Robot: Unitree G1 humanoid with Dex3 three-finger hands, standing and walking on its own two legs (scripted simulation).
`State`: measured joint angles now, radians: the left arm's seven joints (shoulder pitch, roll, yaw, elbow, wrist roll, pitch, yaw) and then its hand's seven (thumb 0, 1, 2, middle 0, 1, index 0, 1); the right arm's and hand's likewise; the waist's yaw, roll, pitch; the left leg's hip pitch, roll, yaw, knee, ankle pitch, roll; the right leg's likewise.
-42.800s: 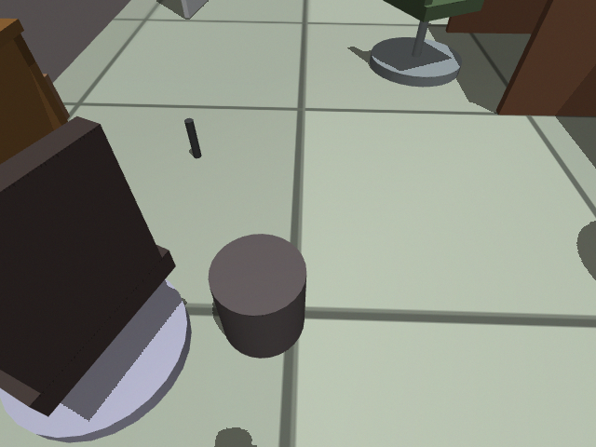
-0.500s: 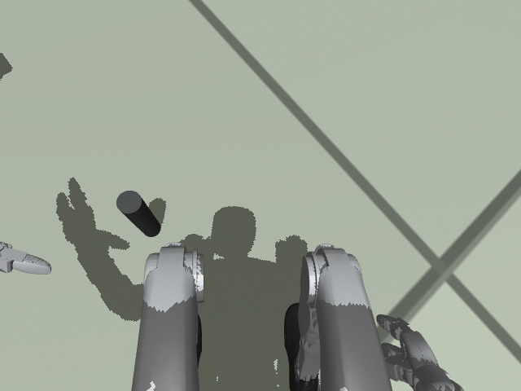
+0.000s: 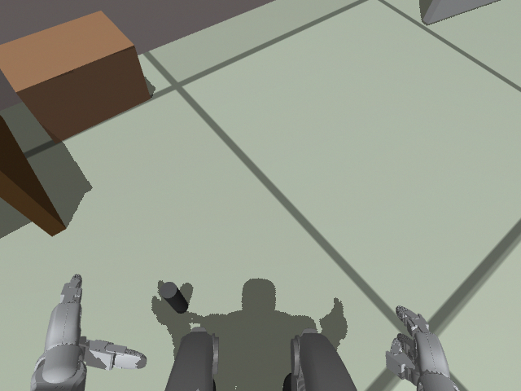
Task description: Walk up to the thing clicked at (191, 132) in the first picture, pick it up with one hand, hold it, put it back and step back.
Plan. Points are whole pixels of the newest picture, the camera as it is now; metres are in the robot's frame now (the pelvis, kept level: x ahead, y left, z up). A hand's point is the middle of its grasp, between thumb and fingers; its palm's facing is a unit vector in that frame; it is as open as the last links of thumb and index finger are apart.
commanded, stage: home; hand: left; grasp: from the side
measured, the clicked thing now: (175, 299) +0.37 +0.22 -0.51
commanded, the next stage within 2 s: none
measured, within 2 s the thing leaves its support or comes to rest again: neither
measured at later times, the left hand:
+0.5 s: hand (103, 345) +0.20 +0.19 +0.04, palm faces +0.12 -0.95 -0.29, open 17.5 cm
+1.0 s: hand (114, 346) +0.20 +0.18 +0.04, palm faces +0.11 -0.95 -0.29, open 17.7 cm
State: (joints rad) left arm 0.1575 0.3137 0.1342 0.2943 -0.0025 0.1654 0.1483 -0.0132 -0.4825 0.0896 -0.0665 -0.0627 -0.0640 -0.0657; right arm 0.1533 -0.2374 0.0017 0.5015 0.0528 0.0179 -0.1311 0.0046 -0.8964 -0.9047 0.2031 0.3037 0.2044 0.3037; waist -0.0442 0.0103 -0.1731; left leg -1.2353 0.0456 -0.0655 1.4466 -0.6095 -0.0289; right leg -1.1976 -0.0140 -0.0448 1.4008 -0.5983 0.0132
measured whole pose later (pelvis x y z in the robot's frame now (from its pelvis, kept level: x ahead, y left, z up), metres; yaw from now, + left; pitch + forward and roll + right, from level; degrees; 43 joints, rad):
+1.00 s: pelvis +0.03 +0.00 +0.10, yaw +1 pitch +8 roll -2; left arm 0.46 0.20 -0.01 0.00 -0.01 0.27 0.13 -0.01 -0.59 0.03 -0.05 -0.05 -0.05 -0.05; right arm 0.28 -0.21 0.02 0.50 0.02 -0.11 -0.18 0.01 -0.90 -0.90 0.20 0.30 0.20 0.30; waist -0.03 0.04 -0.10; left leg -0.63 0.05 -0.04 0.97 -0.48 -0.03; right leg -0.59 -0.01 -0.05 0.93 -0.47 0.01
